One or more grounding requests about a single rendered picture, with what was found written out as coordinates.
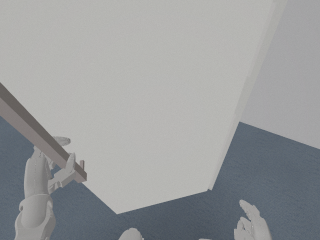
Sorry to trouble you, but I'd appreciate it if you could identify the robot left thigh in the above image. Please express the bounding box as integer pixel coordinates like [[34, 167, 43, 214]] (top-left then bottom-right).
[[118, 229, 144, 240]]

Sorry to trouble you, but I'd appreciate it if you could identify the robot left forearm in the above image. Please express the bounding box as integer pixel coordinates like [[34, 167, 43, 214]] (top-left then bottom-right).
[[14, 194, 56, 240]]

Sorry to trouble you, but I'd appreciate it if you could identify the right robot hand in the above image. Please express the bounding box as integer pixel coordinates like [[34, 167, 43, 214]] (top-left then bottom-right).
[[234, 199, 273, 240]]

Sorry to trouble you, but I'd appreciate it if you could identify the left robot hand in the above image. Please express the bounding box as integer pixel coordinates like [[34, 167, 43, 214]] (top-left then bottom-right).
[[24, 136, 76, 199]]

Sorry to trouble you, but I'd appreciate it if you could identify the fridge door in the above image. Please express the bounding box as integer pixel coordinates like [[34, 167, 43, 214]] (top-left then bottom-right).
[[0, 0, 273, 214]]

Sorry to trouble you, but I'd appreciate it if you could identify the handle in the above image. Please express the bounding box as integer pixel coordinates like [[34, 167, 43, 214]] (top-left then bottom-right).
[[0, 82, 87, 183]]

